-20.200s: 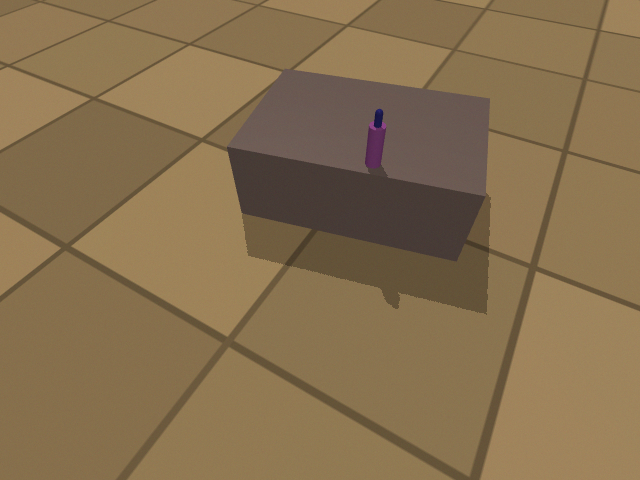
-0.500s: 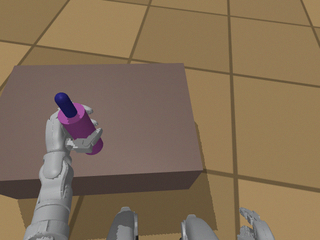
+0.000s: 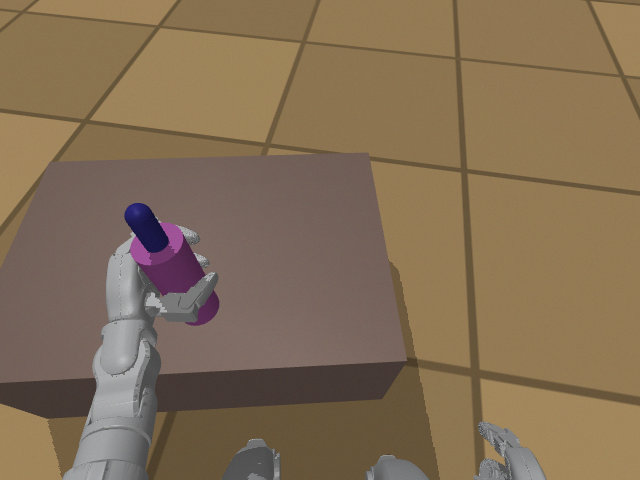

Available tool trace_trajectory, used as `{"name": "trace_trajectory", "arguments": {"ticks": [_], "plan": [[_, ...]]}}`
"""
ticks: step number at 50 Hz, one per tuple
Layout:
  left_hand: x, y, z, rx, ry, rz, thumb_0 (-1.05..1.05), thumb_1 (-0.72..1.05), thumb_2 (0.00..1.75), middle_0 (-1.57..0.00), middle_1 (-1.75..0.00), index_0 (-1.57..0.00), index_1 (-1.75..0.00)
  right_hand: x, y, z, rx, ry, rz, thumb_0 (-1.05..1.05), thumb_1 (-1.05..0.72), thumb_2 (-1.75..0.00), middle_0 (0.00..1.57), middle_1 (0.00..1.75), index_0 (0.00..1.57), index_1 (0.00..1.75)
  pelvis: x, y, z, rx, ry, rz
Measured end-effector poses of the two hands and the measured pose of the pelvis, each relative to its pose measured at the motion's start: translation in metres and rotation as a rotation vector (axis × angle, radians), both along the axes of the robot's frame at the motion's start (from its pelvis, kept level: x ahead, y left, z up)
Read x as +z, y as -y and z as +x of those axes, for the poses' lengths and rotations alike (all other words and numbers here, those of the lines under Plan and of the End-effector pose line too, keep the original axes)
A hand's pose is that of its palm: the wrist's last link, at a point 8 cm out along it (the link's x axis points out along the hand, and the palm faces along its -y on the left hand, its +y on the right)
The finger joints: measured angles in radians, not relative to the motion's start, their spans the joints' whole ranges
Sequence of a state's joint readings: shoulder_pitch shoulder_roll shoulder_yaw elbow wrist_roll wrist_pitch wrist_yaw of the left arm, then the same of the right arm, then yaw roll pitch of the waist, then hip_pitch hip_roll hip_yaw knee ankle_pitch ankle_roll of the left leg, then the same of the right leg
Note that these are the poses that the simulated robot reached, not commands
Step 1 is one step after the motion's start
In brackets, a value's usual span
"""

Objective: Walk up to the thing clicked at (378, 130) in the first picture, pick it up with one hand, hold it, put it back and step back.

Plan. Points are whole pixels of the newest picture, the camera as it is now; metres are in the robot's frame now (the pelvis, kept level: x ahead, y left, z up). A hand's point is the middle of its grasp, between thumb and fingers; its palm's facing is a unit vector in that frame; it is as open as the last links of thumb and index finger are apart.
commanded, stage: lift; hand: left
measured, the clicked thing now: (172, 266) +0.35 +0.18 +0.07
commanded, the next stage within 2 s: hold in 0.20 s
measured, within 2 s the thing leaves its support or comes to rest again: neither
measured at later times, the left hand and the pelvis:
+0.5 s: hand (184, 267) +0.35 +0.17 +0.06, palm faces +0.12 -0.99 +0.01, open 8.1 cm; pelvis +0.01 +0.00 +0.01, yaw +0 degrees
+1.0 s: hand (181, 275) +0.34 +0.17 +0.07, palm faces +0.13 -0.99 +0.01, open 8.1 cm; pelvis +0.01 +0.00 +0.02, yaw +0 degrees
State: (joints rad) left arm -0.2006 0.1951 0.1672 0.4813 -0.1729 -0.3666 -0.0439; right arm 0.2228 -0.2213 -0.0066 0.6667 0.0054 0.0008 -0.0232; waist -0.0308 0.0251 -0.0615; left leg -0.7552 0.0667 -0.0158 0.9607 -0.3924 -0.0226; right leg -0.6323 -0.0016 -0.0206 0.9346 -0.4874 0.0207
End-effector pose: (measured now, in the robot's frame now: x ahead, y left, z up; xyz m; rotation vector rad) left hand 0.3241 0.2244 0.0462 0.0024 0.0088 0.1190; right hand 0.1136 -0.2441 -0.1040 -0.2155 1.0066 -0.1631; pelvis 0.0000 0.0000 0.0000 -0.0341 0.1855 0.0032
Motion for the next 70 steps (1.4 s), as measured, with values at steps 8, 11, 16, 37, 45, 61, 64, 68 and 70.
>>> {"name": "trace_trajectory", "arguments": {"ticks": [8,11,16,37,45,61,64,68,70], "plan": [[0.006,0.002,-0.001,0.004,0.0,-0.002,0.0,-0.18,1.13,-0.82,-1.14,-0.83,-1.12,0.007,0.003,0.006,0.001,0.012,-0.003,0.01,-0.91,-0.89,0.2,0.3,0.2,0.3,0.006,0.001,0.004,0.0,0.017,0.005],[0.009,0.002,0.0,0.004,0.004,-0.003,0.0,-0.18,1.13,-0.82,-1.14,-0.83,-1.12,0.009,0.003,0.007,0.001,0.014,-0.003,0.01,-0.91,-0.89,0.2,0.3,0.2,0.3,0.007,0.002,0.005,0.0,0.023,0.006],[0.012,0.003,0.0,0.001,0.006,-0.003,0.0,-0.18,1.13,-0.82,-1.14,-0.83,-1.12,0.011,0.003,0.01,0.002,0.015,0.0,0.01,-0.91,-0.89,0.2,0.3,0.2,0.3,0.01,0.002,0.007,0.0,0.029,0.008],[0.02,0.005,-0.007,0.013,0.004,-0.007,0.0,-0.18,1.13,-0.82,-1.14,-0.83,-1.12,0.019,0.002,0.016,0.007,0.034,0.01,0.01,-0.92,-0.9,0.2,0.3,0.2,0.3,0.017,0.002,0.011,0.001,0.056,0.012],[0.023,0.006,-0.014,0.01,0.009,-0.004,0.0,-0.18,1.13,-0.82,-1.14,-0.83,-1.12,0.022,0.0,0.019,0.016,0.051,0.012,0.01,-0.92,-0.9,0.2,0.3,0.2,0.3,0.018,0.002,0.009,0.002,0.068,0.013],[0.026,0.004,-0.023,0.014,0.018,-0.006,0.0,-0.18,1.13,-0.82,-1.14,-0.83,-1.12,0.024,-0.002,0.015,0.02,0.065,0.018,0.01,-0.92,-0.9,0.2,0.3,0.2,0.3,0.02,0.002,0.004,0.005,0.084,0.013],[0.026,0.006,-0.024,0.008,0.016,-0.007,0.0,-0.18,1.13,-0.82,-1.14,-0.83,-1.12,0.024,-0.002,0.014,0.019,0.065,0.016,0.01,-0.92,-0.9,0.2,0.3,0.2,0.3,0.02,0.002,0.003,0.006,0.087,0.013],[0.027,0.008,-0.025,0.003,0.022,-0.005,0.0,-0.18,1.13,-0.82,-1.14,-0.83,-1.12,0.025,-0.002,0.012,0.019,0.067,0.012,0.01,-0.92,-0.9,0.2,0.3,0.2,0.3,0.02,0.001,0.001,0.005,0.092,0.013],[0.029,0.007,-0.026,0.007,0.028,-0.006,0.0,-0.18,1.13,-0.82,-1.14,-0.83,-1.12,0.026,-0.002,0.012,0.02,0.069,0.011,0.01,-0.92,-0.9,0.2,0.3,0.2,0.3,0.02,0.001,0.001,0.005,0.093,0.013]]}}
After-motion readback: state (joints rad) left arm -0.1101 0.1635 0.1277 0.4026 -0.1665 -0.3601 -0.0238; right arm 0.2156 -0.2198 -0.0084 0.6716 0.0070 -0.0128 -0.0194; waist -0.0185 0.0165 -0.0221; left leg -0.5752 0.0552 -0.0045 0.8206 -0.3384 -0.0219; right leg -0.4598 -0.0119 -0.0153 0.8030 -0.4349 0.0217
